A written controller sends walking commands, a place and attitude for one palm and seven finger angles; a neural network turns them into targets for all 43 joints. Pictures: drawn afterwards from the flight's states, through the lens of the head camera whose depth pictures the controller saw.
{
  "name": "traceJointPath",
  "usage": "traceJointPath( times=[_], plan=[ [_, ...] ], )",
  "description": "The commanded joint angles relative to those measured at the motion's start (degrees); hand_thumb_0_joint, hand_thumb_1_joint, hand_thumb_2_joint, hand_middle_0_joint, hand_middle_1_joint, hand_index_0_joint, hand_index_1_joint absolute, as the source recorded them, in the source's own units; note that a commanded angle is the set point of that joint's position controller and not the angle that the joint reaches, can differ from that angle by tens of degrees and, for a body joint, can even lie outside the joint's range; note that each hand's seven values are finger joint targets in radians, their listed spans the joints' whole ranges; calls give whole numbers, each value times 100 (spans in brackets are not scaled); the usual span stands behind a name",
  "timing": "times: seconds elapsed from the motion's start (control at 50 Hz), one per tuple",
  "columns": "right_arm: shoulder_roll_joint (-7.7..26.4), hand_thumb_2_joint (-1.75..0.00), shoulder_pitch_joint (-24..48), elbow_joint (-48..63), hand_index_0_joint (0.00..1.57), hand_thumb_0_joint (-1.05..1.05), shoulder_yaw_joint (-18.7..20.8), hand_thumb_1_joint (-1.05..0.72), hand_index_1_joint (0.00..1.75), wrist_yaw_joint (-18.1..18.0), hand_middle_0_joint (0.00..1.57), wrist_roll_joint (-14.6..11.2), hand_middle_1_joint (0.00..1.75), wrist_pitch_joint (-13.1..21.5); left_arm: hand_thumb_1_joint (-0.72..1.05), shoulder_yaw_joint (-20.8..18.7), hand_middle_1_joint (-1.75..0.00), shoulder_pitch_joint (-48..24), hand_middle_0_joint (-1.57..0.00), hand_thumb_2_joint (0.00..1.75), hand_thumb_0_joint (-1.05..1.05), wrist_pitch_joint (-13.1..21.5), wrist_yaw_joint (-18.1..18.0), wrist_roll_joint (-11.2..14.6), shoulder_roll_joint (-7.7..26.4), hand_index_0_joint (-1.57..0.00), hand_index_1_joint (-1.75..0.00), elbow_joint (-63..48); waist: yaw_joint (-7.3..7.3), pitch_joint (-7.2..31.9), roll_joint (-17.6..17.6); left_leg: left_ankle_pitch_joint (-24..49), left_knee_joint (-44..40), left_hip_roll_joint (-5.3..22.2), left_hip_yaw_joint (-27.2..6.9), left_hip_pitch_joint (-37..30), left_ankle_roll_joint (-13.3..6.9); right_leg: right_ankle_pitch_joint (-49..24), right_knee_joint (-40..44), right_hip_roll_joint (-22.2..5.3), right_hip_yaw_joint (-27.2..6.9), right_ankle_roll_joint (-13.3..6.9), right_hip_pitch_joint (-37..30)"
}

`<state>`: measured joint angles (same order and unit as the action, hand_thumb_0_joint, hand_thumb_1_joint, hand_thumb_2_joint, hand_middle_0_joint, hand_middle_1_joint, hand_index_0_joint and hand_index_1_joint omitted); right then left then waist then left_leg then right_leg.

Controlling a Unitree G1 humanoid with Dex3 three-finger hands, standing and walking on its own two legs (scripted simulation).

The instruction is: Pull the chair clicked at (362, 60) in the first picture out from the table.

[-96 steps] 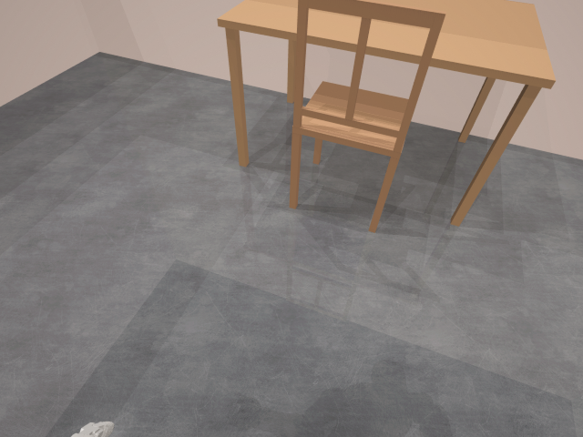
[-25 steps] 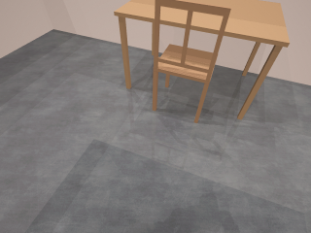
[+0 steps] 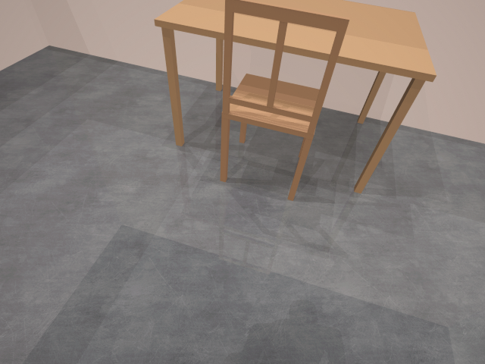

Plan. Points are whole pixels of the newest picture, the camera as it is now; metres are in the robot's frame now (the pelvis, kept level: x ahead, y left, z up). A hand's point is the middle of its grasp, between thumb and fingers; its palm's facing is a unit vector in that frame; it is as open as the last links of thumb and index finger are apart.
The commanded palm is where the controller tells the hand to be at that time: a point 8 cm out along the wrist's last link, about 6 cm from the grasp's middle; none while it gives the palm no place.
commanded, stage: walk to a spot facing it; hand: left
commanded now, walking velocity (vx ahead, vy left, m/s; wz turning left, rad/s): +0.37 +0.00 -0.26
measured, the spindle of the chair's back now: (276, 67) +1.14 -0.05 -0.04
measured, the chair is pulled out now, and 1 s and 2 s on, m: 0.00 0.00 0.00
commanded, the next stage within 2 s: turn to face it in 0.56 s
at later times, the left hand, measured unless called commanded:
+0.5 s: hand (183, 295) +0.29 +0.14 -0.17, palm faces -0.12 -0.97 -0.19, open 7.3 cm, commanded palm none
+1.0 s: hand (180, 237) +0.43 +0.18 -0.16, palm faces -0.16 -0.98 -0.14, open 7.4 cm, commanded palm none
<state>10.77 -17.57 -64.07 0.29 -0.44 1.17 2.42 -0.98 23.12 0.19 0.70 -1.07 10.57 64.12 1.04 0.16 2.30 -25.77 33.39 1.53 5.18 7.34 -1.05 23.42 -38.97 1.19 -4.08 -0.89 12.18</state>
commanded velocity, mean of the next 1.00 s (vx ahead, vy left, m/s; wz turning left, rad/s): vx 0.29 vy -0.02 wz -0.17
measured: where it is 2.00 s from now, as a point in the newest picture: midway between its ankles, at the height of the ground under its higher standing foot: (265, 272)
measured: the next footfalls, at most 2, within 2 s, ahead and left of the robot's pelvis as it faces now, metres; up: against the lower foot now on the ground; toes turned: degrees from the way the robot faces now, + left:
right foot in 0.34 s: +0.27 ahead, -0.13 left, +0.00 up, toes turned -13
left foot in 0.72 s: +0.44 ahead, +0.09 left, +0.00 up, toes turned +2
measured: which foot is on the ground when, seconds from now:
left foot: down 0.00-0.34, up 0.36-0.70, down 0.72-1.00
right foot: up 0.00-0.32, down 0.34-0.72, up 0.74-1.00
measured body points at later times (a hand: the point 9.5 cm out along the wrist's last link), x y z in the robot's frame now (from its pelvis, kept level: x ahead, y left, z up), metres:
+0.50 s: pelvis +0.19 -0.03 +0.00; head +0.22 -0.02 +0.45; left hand +0.30 +0.19 -0.16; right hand +0.13 -0.25 -0.15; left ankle +0.17 +0.10 -0.65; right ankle +0.23 -0.12 -0.73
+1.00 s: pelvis +0.38 +0.01 +0.02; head +0.40 +0.03 +0.47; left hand +0.44 +0.23 -0.15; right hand +0.35 -0.23 -0.12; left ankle +0.40 +0.09 -0.73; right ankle +0.36 -0.14 -0.66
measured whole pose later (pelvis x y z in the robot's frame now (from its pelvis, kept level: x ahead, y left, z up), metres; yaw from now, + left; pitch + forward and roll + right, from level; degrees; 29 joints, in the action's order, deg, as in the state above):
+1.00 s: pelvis +0.38 +0.01 +0.02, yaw -12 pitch -1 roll -1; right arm 8.3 -16.5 -61.0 2.0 -1.8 1.6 3.6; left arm -3.4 16.6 -0.4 0.6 -1.9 10.8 61.3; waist 0.4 -1.4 2.4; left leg -12.7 23.0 4.2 13.7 9.5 -2.5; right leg 17.1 -56.7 -5.1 3.7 0.9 27.5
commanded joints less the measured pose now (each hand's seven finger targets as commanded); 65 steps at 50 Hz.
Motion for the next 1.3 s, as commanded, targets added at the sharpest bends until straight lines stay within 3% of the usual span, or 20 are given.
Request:
traceJointPath(
  times=[0.0,0.16,0.26,0.28,0.3,0.32,0.38,0.46,0.62,0.66,0.68,0.72,0.8,0.86,1.06,1.14,1.18,1.2,1.22,1.28],
  plan=[
    [761,-90,-1892,-335,20,0,213,-90,30,-202,20,31,30,198,90,-221,-30,-1429,-20,90,0,258,-70,-14,535,-20,-30,-862,-778,-1100,-826,4297,-1571,2289,-2142,-1750,-1119,492,-2781,-354,259,-177,3437],
    [406,-90,-1445,-293,20,0,167,-90,30,-242,20,15,30,328,90,-140,-30,-1815,-20,90,0,90,163,7,-30,-20,-30,-1069,-270,-1154,-1056,4383,-2237,1235,41,-798,-554,-1077,-502,-322,1310,-216,2065],
    [720,-90,-1182,-322,20,0,275,-90,30,-212,20,-48,30,252,90,-292,-30,-128,-20,90,0,150,51,-68,378,-20,-30,-516,560,-91,-1045,6276,54,1185,566,-526,-365,-1441,305,218,1558,-615,-574],
    [618,-90,-1053,-275,20,0,264,-90,30,-169,20,-81,30,254,90,-389,-30,574,-20,90,0,212,10,-97,684,-20,-30,-316,915,145,-761,5169,1313,1068,573,364,-213,-1624,626,-126,1156,-755,-1701],
    [217,-90,-1241,-156,20,0,208,-90,30,-107,20,-162,30,271,90,-508,-30,1048,-20,90,0,272,-63,-92,1249,-20,-30,-215,976,650,431,1602,3430,452,573,1719,-48,-1239,1101,-1658,-924,-1370,-2590],
    [90,-90,-1127,57,20,0,234,-90,30,-118,20,-164,30,268,90,-556,-30,1083,-20,90,0,263,-80,32,1520,-20,-30,-213,748,879,711,-642,4970,37,40,2533,-62,-1112,2082,-2695,-2871,-1897,-2521],
    [133,-90,-461,239,20,0,284,-90,30,-29,20,-4,30,118,90,-381,-30,-535,-20,90,0,265,-175,36,887,-20,-30,-679,127,-369,-207,428,4600,868,-602,2615,-65,320,2639,-2236,-1685,-1413,-2],
    [-132,-90,-950,192,20,0,277,-90,30,33,20,43,30,-126,90,-292,-30,-920,-20,90,0,357,-171,-58,693,-20,-30,-681,-440,-376,35,672,3077,905,-289,1819,158,-363,2843,-1639,-293,-1063,1231],
    [4,-90,302,736,20,0,297,-90,30,158,20,11,30,71,90,-329,-30,-395,-20,90,0,366,-85,-38,747,-20,-30,-487,-137,-603,214,1290,650,533,177,1341,227,-720,2498,-1409,-106,-883,641],
    [128,-90,-38,617,20,0,305,-90,30,105,20,10,30,114,90,-333,-30,-354,-20,90,0,308,-96,-19,680,-20,-30,-476,-305,-537,-148,1486,-71,372,311,493,233,-1037,1870,-1159,108,-706,716],
    [397,-90,-561,464,20,0,352,-90,30,48,20,30,30,162,90,-298,-30,-288,-20,90,0,279,-102,0,490,-20,-30,-493,-509,-287,-776,1723,-556,623,-75,-297,143,-1304,840,-822,378,-515,917],
    [1140,-90,-1338,323,20,0,449,-90,30,-53,20,86,30,119,90,-229,-30,-180,-20,90,0,278,-113,23,219,-20,-30,-657,-647,379,-2351,2557,-1706,2534,-2391,-1094,-743,1285,-2080,35,917,-94,1956],
    [509,-90,-308,521,20,0,258,-90,30,-121,20,46,30,176,90,-246,-30,-385,-20,90,0,177,-39,-52,131,-20,-30,-489,-223,-245,-710,2490,-1923,2038,-1133,112,-714,-110,-2996,-645,460,25,2084],
    [345,-90,-294,470,20,0,295,-90,30,-145,20,22,30,223,90,-260,-30,-212,-20,90,0,52,-27,-57,21,-20,-30,-430,-135,-22,-782,2726,-1994,1816,-456,102,-646,-526,-2500,-715,554,127,1829],
    [538,-90,-746,130,20,0,406,-90,30,-82,20,85,30,88,90,-237,-30,-1353,-20,90,0,30,62,-57,21,-20,-30,-770,-413,-603,-930,1421,-2258,1813,-301,-39,-720,-561,-106,-696,1027,128,1536],
    [550,-90,-755,37,20,0,413,-90,30,-76,20,80,30,36,90,-260,-30,-1063,-20,90,0,128,55,-55,78,-20,-30,-627,-202,-333,-938,1485,-1526,1608,-55,4,-461,-939,994,-383,1363,26,468],
    [276,-90,-655,67,20,0,337,-90,30,-10,20,-15,30,53,90,-369,-30,-66,-20,90,0,221,-19,-70,575,-20,-30,-282,318,76,169,1122,126,1081,622,1375,-110,-673,1655,-1037,492,-356,-1528],
    [-68,-90,-496,282,20,0,229,-90,30,30,20,-46,30,66,90,-498,-30,621,-20,90,0,260,-82,-51,1196,-20,-30,-95,516,245,1553,-529,1737,360,964,2774,125,-523,2286,-2263,-1307,-946,-2413],
    [166,-90,-32,475,20,0,248,-90,30,23,20,-14,30,29,90,-489,-30,889,-20,90,0,240,-125,32,1283,-20,-30,-53,664,185,1116,-1001,2831,362,263,3167,61,-355,2686,-2595,-1865,-1243,-2068],
    [121,-90,43,397,20,0,349,-90,30,63,20,24,30,-35,90,-342,-30,-239,-20,90,0,250,-204,7,609,-20,-30,-331,115,-467,546,227,3310,798,-244,3051,14,8,2940,-2109,-774,-1033,-635]
  ],
)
